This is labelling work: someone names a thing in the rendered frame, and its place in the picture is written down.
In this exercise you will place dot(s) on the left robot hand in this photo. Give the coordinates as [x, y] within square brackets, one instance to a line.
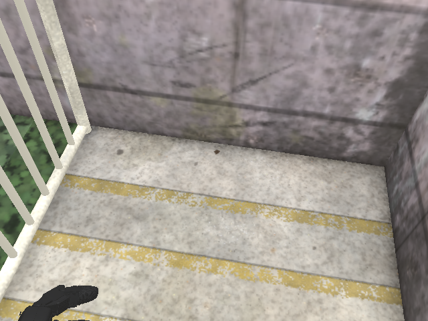
[57, 300]

